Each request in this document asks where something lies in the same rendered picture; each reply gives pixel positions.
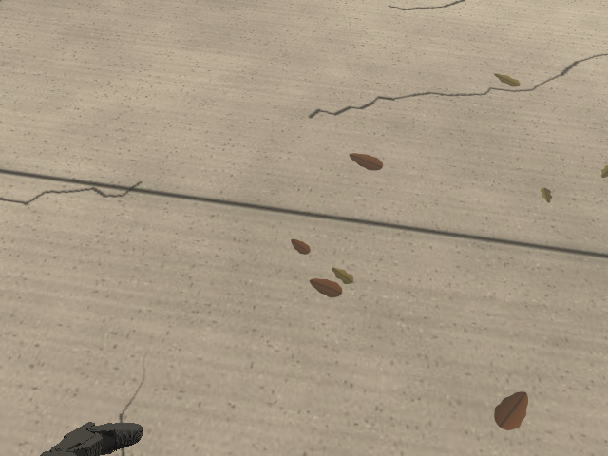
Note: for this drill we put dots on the robot left hand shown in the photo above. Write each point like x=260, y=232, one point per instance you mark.
x=91, y=440

